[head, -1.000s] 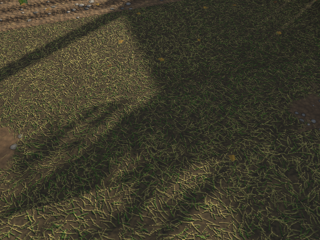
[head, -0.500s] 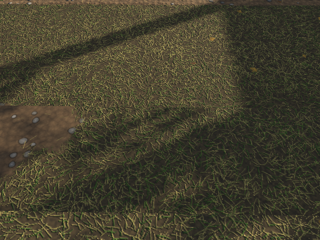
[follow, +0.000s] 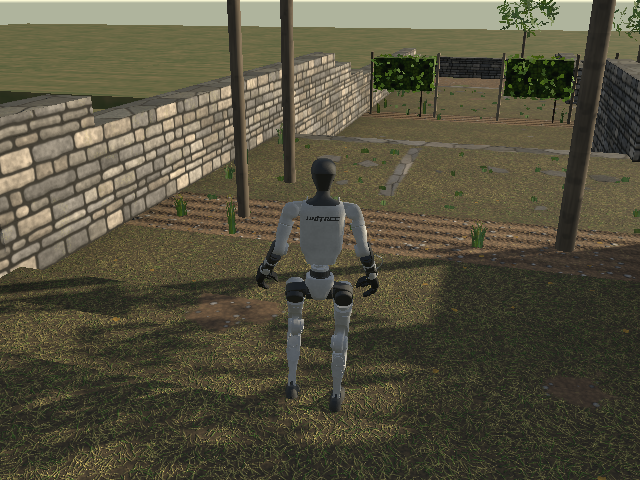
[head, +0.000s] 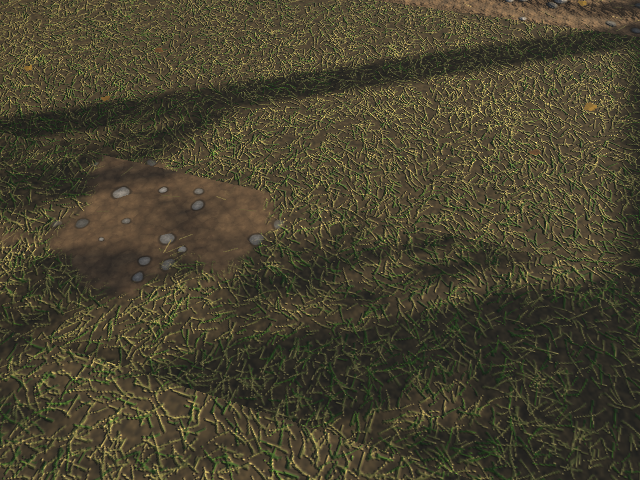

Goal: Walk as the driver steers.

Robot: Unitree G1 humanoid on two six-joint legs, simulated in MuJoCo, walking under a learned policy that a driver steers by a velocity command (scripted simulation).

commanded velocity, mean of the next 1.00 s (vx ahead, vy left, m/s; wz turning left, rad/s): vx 0.00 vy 0.00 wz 0.13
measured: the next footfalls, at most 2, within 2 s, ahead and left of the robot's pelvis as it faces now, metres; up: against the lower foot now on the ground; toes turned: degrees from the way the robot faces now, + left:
left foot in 0.26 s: +0.05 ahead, +0.15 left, +0.00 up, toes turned +7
left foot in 1.88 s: +0.46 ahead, +0.16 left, +0.00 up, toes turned +6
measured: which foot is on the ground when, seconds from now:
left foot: up 0.00-0.24, down 0.26-1.00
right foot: down 0.00-1.00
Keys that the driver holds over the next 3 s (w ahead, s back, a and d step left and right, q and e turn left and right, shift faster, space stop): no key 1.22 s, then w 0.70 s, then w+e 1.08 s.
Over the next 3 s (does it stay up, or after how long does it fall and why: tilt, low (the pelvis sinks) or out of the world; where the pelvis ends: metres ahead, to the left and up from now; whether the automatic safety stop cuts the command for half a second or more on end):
stays up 1.04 -0.02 -0.17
